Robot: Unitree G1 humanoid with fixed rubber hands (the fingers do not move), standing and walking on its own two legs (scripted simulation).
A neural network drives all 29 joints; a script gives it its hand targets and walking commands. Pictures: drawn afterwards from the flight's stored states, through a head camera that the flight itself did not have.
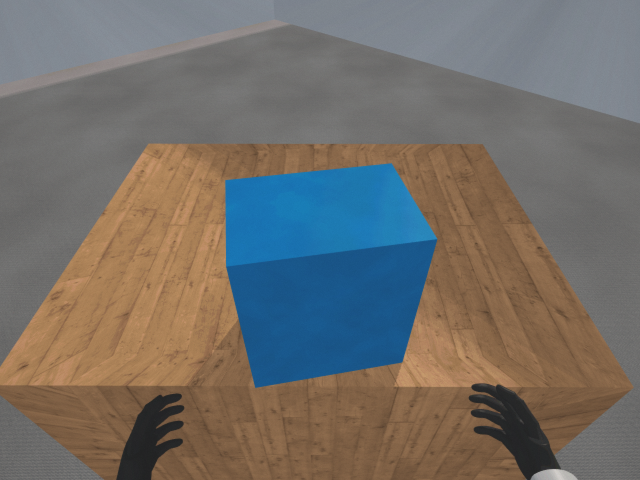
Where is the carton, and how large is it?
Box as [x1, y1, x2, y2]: [225, 163, 436, 387]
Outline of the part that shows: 391,163 225,180 226,267 255,387 402,361 436,242 436,238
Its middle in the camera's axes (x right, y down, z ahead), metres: +0.00 +0.06 +0.59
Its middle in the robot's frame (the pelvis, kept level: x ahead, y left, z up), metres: +0.42 +0.05 +0.03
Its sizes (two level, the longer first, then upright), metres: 0.245 0.170 0.281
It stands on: a pedestal, 0.67 m high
